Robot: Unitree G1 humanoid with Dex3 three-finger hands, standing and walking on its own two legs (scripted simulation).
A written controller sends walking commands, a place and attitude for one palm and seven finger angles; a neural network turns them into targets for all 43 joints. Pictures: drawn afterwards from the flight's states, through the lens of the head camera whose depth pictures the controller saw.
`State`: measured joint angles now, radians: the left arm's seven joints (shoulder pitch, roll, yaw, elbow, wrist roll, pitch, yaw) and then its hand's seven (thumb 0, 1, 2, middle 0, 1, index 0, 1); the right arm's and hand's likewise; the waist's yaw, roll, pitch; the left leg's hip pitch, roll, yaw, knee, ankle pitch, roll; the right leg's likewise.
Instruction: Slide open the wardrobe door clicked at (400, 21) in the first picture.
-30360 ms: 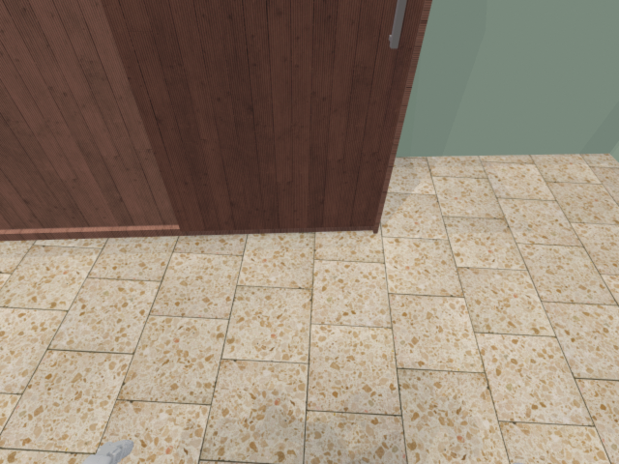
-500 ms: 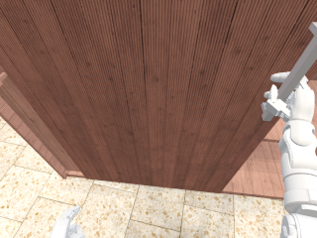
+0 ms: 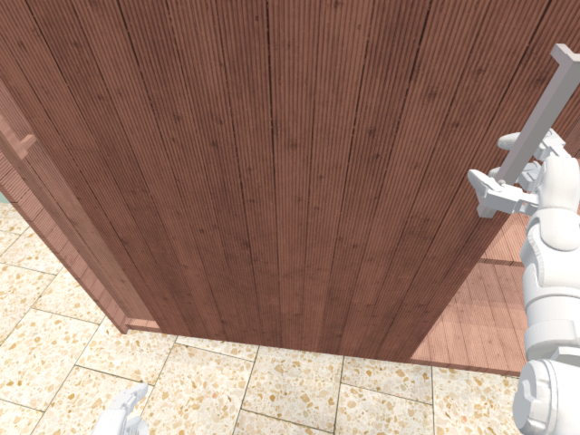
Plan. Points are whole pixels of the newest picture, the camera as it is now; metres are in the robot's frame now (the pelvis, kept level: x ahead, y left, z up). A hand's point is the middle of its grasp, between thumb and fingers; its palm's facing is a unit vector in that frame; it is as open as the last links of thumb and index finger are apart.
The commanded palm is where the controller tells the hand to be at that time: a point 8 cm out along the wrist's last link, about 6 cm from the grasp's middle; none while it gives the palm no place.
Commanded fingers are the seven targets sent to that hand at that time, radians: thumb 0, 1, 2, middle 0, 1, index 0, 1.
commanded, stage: loosen the grip on the handle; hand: right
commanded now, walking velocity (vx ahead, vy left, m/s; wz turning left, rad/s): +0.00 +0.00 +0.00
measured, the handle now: (518, 142) +0.48 -0.26 +0.19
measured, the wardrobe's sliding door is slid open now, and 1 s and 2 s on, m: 0.66 0.66 0.66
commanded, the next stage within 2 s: slip the hand off the handle in 0.34 s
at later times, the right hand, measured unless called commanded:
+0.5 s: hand (494, 184) +0.43 -0.24 +0.15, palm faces +0.29 +0.94 -0.20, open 14.3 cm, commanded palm +0.40 -0.29 +0.15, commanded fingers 0.00 0.55 -0.20 0.25 1.15 0.25 1.15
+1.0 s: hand (554, 191) +0.42 -0.31 +0.15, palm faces +0.35 +0.91 -0.22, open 14.6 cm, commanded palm +0.39 -0.35 +0.15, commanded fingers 0.00 0.55 -0.20 0.25 1.15 0.25 1.15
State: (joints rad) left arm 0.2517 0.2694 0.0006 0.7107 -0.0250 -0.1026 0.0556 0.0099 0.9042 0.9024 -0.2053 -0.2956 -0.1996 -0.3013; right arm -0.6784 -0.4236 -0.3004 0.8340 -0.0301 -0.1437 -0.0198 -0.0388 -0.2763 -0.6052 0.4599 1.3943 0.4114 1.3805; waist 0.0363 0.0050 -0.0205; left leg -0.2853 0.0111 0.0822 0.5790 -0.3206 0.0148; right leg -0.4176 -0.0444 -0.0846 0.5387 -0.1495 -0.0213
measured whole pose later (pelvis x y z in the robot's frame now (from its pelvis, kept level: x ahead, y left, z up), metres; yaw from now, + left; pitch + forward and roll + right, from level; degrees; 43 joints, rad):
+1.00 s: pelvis +0.03 +0.00 +0.00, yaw +2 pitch +5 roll +1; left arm 0.29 0.27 -0.03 0.70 -0.04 -0.09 0.12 0.01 0.90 0.90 -0.21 -0.30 -0.20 -0.30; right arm -0.50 -0.55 -0.42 0.64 0.06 -0.10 0.10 -0.01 0.55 -0.20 0.28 1.16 0.27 1.16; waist 0.00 -0.01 -0.05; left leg -0.33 -0.02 0.05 0.60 -0.36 0.01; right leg -0.48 -0.02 -0.01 0.64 -0.24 -0.02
